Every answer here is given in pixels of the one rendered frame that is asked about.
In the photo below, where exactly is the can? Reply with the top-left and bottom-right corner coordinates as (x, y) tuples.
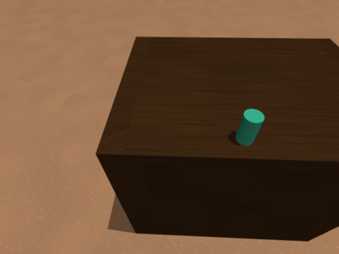
(235, 109), (265, 146)

